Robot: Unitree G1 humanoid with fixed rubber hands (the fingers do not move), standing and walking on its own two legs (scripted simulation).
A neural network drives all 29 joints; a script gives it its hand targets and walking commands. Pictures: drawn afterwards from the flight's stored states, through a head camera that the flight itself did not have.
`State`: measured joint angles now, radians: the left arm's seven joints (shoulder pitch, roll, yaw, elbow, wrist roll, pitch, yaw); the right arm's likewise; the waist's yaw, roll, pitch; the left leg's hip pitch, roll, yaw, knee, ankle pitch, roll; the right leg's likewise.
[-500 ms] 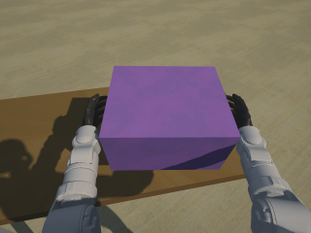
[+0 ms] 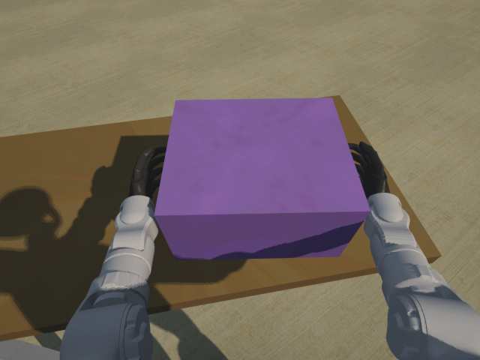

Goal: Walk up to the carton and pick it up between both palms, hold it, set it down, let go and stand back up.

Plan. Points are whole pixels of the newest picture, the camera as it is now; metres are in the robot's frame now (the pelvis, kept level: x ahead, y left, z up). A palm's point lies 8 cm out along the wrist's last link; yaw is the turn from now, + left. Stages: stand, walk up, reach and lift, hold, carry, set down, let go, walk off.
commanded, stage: set down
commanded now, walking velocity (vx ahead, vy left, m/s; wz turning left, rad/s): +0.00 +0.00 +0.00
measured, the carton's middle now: (255, 177) +0.45 +0.02 +0.03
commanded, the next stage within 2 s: none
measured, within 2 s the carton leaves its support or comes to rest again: rests again in 1.24 s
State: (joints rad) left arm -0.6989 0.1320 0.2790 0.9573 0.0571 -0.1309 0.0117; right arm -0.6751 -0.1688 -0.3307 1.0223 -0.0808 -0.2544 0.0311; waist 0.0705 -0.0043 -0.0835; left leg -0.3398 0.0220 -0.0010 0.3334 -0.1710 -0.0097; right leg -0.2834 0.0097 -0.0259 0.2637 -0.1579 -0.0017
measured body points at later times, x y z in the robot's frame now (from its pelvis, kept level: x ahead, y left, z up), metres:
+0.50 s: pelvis +0.00 +0.00 -0.01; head +0.09 +0.00 +0.43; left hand +0.41 +0.23 +0.01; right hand +0.44 -0.18 +0.01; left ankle -0.02 +0.12 -0.75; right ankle -0.03 -0.12 -0.75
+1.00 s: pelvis -0.03 +0.00 -0.03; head +0.11 +0.00 +0.40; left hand +0.41 +0.22 -0.02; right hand +0.44 -0.18 -0.02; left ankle -0.01 +0.12 -0.75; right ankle -0.03 -0.12 -0.75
